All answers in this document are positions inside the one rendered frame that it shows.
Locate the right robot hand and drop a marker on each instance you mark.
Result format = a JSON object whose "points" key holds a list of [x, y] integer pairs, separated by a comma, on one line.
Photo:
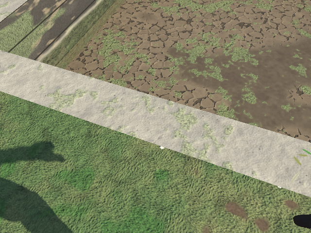
{"points": [[303, 221]]}

